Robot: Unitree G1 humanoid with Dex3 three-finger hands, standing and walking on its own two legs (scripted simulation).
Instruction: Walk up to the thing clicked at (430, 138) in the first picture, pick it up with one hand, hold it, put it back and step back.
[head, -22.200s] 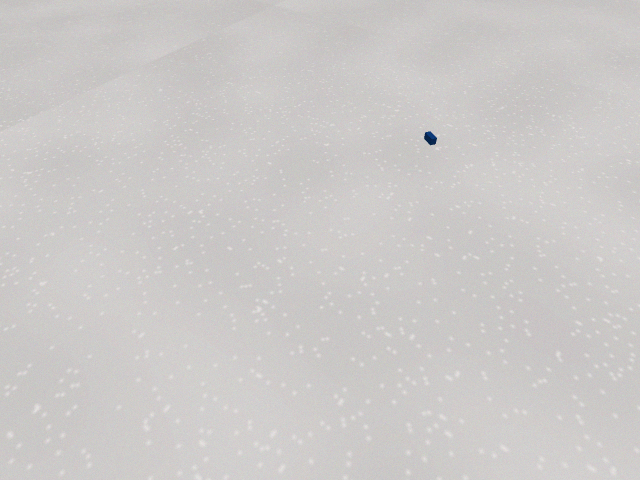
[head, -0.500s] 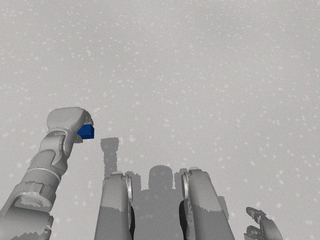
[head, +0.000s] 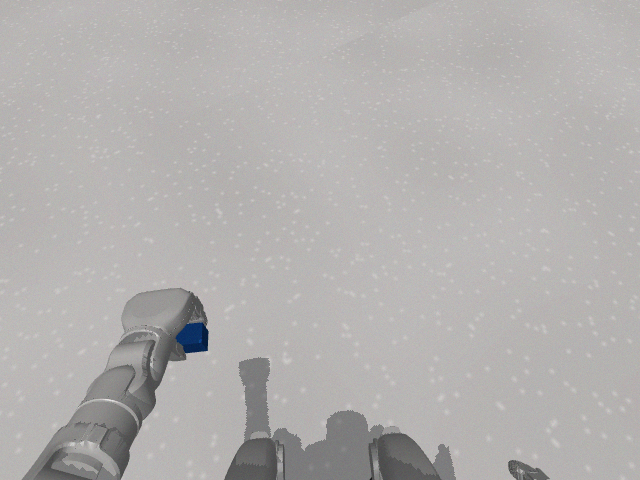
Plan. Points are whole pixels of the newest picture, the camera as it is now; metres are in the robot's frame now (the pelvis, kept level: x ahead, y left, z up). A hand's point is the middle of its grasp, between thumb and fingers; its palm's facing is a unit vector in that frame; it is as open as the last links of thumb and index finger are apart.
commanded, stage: lift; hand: left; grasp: from above
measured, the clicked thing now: (182, 339) +0.35 +0.21 -0.12
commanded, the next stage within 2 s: hold in 0.36 s
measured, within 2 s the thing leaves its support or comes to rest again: neither
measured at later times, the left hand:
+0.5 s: hand (153, 308) +0.35 +0.22 -0.01, palm faces -0.45 -0.07 -0.89, open 6.3 cm
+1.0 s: hand (141, 294) +0.35 +0.22 +0.04, palm faces -0.45 -0.04 -0.89, open 6.3 cm
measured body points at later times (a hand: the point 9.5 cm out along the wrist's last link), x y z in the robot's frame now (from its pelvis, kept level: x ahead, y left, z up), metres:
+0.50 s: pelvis +0.04 +0.00 +0.07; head +0.09 +0.00 +0.52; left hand +0.37 +0.22 +0.04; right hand +0.12 -0.27 -0.06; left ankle +0.05 +0.12 -0.64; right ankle +0.05 -0.14 -0.64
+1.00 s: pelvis +0.05 +0.00 +0.09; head +0.06 -0.01 +0.54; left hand +0.37 +0.22 +0.09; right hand +0.16 -0.26 -0.03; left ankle +0.05 +0.12 -0.64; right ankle +0.05 -0.14 -0.64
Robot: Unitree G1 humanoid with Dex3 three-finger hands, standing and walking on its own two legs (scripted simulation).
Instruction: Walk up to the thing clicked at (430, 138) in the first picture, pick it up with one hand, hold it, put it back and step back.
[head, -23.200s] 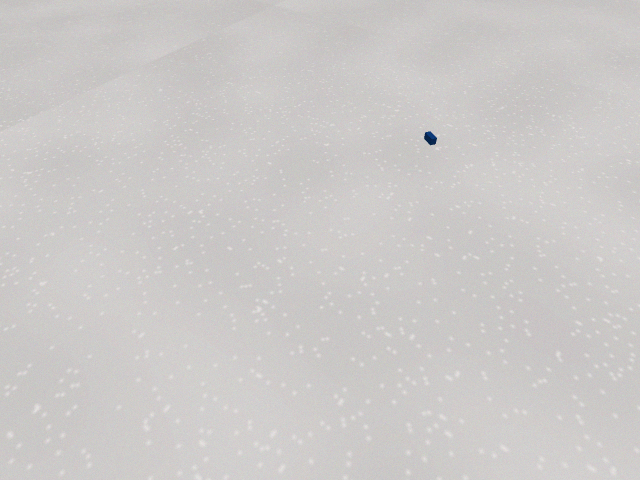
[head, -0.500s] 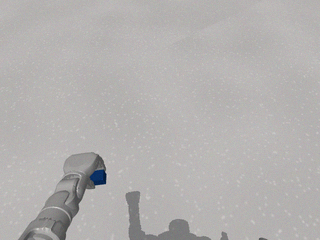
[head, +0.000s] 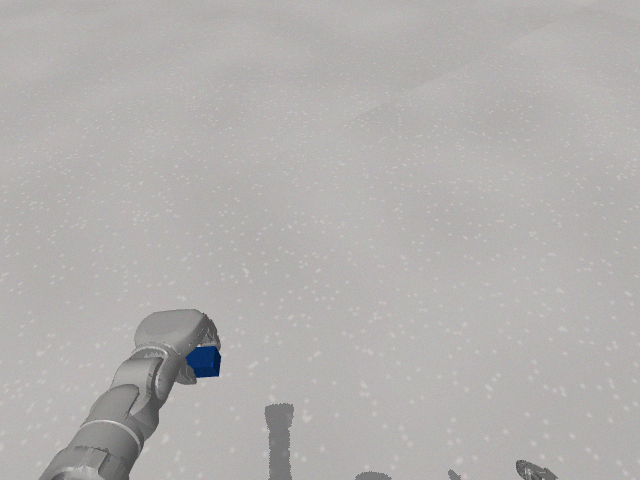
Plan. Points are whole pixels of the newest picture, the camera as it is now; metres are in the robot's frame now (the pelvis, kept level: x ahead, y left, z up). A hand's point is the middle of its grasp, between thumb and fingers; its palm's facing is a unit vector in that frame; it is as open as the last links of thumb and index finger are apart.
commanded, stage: hold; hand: left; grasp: from above
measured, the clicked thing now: (194, 362) +0.32 +0.22 -0.09
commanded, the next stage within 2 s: crouch in 1.36 s
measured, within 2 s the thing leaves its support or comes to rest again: neither
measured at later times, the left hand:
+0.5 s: hand (181, 374) +0.28 +0.21 -0.03, palm faces -0.44 -0.05 -0.90, open 6.2 cm
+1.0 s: hand (180, 372) +0.28 +0.21 -0.02, palm faces -0.44 -0.05 -0.90, open 6.2 cm
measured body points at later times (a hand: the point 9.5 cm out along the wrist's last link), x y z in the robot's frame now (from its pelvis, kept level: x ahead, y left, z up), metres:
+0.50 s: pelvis -0.01 -0.01 +0.01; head -0.01 -0.03 +0.46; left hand +0.30 +0.21 +0.02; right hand +0.12 -0.27 -0.11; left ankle +0.01 +0.12 -0.72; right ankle +0.01 -0.14 -0.72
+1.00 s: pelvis -0.02 -0.01 +0.01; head -0.01 -0.03 +0.46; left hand +0.30 +0.21 +0.03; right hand +0.13 -0.26 -0.10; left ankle +0.01 +0.12 -0.72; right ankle +0.01 -0.14 -0.72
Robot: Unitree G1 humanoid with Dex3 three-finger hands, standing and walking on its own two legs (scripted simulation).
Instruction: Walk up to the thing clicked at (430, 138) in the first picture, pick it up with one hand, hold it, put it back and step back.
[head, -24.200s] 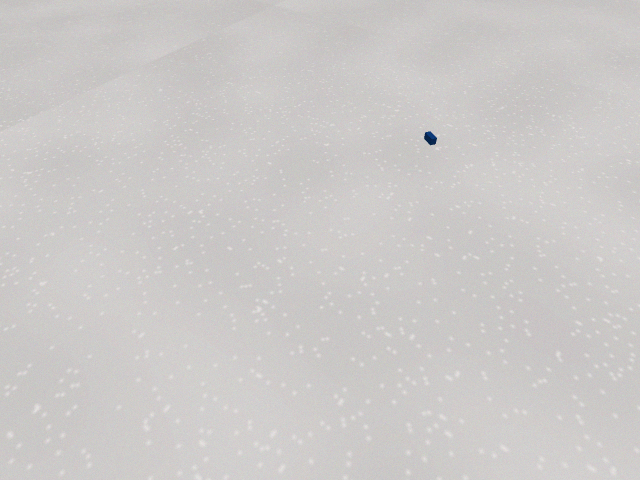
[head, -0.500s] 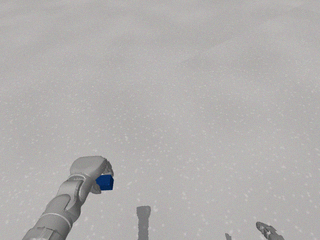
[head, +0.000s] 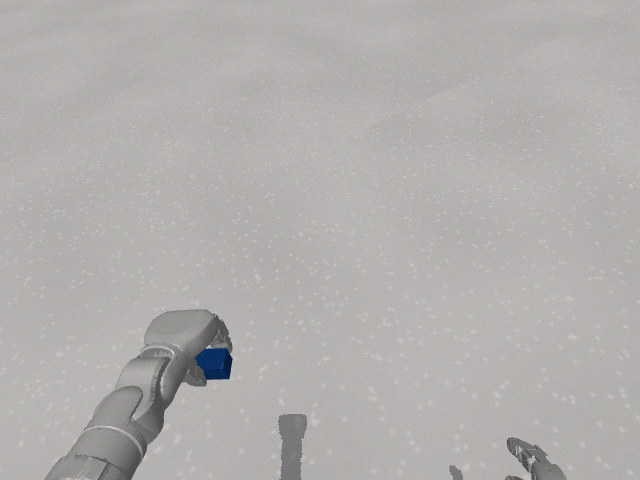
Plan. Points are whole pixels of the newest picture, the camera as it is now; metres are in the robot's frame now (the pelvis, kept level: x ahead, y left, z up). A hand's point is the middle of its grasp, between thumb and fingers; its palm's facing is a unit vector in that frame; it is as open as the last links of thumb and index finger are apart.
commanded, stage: hold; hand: left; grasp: from above
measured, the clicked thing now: (205, 364) +0.31 +0.21 -0.07
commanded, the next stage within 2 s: crouch in 0.36 s
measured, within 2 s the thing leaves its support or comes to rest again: neither
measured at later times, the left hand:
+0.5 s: hand (194, 359) +0.30 +0.21 -0.03, palm faces -0.43 -0.05 -0.90, open 6.2 cm
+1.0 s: hand (224, 383) +0.33 +0.21 -0.18, palm faces -0.43 +0.03 -0.90, open 6.2 cm
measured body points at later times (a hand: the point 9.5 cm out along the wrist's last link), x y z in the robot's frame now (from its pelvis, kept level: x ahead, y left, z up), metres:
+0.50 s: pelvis +0.01 +0.00 +0.00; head +0.01 -0.02 +0.45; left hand +0.32 +0.21 +0.02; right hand +0.16 -0.26 -0.11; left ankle +0.02 +0.13 -0.74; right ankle +0.02 -0.14 -0.74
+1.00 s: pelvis -0.02 +0.00 -0.07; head +0.07 +0.01 +0.37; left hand +0.34 +0.21 -0.13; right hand +0.08 -0.29 -0.19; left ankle +0.02 +0.13 -0.74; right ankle +0.02 -0.14 -0.74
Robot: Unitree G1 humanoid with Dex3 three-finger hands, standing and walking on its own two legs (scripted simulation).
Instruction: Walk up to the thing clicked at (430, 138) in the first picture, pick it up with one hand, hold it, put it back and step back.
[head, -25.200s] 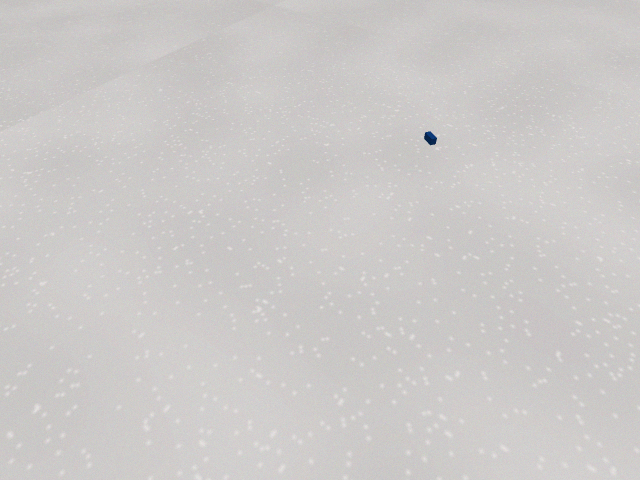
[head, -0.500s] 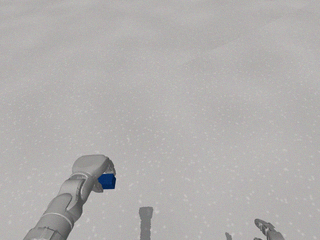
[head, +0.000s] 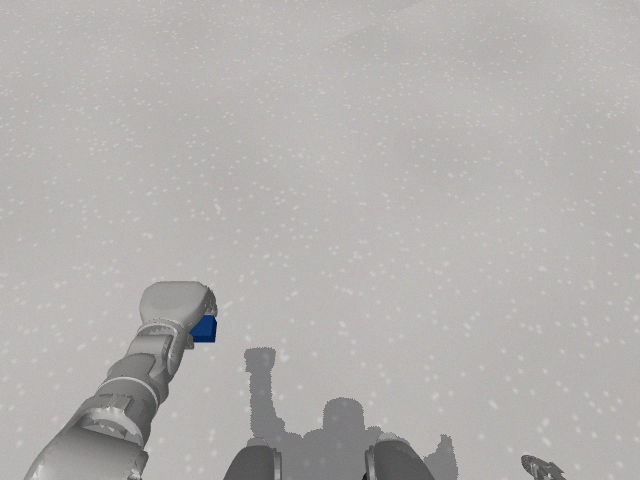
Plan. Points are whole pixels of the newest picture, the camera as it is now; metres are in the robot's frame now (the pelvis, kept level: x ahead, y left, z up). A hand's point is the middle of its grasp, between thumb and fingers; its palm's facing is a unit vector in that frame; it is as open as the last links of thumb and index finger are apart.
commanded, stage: crouch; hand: left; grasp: from above
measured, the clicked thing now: (192, 329) +0.37 +0.20 -0.14
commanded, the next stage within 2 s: lower in 1.60 s
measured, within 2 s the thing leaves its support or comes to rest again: neither
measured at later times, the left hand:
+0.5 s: hand (226, 348) +0.40 +0.19 -0.34, palm faces -0.46 +0.02 -0.89, open 6.2 cm
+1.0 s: hand (241, 351) +0.43 +0.18 -0.46, palm faces -0.46 +0.00 -0.89, open 6.3 cm
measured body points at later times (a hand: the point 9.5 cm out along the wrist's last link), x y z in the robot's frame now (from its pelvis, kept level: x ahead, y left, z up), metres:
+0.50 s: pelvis -0.04 +0.01 -0.20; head +0.15 +0.03 +0.21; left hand +0.42 +0.19 -0.29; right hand +0.00 -0.26 -0.33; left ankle +0.04 +0.13 -0.66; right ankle +0.04 -0.14 -0.66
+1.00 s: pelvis -0.04 +0.00 -0.30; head +0.19 +0.02 +0.09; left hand +0.45 +0.18 -0.41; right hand +0.00 -0.28 -0.42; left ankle +0.04 +0.13 -0.66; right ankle +0.04 -0.14 -0.66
